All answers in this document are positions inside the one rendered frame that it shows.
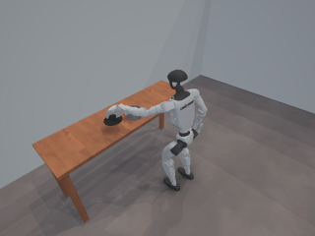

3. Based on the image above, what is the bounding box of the right robot forearm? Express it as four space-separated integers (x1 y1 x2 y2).
195 112 207 125

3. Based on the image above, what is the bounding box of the robot right upper arm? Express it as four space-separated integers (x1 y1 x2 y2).
188 88 208 115

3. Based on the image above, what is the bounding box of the robot left upper arm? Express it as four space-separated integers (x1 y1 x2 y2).
140 101 175 118

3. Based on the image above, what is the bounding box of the table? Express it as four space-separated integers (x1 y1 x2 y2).
31 80 176 222

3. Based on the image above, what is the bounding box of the left robot forearm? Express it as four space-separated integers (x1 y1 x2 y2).
115 103 146 116

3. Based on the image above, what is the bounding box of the lid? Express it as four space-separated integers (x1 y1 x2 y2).
103 114 123 126

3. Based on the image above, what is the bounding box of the robot left foot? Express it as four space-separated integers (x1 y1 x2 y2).
163 177 180 192

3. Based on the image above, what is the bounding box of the robot right hand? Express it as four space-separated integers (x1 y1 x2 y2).
193 121 203 133

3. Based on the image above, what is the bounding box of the robot foot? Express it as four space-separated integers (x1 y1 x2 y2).
177 167 194 180
163 177 180 192

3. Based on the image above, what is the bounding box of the knob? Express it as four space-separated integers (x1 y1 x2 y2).
108 114 116 121

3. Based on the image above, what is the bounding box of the pot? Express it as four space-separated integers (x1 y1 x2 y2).
123 105 143 121

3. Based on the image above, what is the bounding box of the robot left hand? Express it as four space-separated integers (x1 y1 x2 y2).
105 105 121 119

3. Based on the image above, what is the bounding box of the robot right foot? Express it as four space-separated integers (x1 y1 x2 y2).
177 167 194 180

